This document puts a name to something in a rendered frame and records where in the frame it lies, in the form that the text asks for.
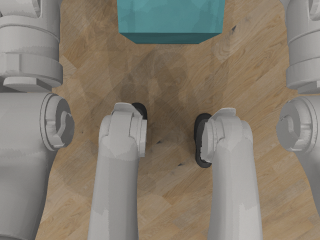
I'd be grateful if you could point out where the robot left thigh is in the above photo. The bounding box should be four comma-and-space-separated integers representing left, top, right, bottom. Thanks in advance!
87, 111, 147, 240

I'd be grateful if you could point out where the right robot forearm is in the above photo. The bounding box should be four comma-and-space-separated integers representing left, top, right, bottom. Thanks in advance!
279, 0, 320, 95

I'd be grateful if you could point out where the left robot foot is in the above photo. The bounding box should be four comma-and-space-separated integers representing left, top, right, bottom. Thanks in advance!
131, 102, 148, 121

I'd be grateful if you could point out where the carton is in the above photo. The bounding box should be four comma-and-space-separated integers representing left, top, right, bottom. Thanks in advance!
117, 0, 225, 44

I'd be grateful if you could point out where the robot left upper arm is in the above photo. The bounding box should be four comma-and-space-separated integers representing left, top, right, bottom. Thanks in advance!
0, 92, 75, 240

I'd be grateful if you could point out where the left robot forearm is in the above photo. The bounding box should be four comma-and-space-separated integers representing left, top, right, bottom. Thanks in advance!
0, 0, 63, 93

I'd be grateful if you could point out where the robot right upper arm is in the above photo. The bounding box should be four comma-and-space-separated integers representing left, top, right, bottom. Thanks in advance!
276, 95, 320, 217

